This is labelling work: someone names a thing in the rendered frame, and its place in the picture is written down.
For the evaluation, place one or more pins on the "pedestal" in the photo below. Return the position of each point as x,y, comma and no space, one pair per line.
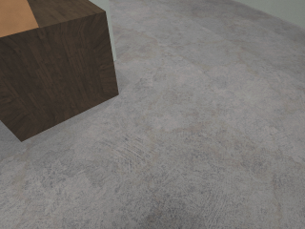
56,71

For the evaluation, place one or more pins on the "carton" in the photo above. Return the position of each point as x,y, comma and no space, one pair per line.
16,16

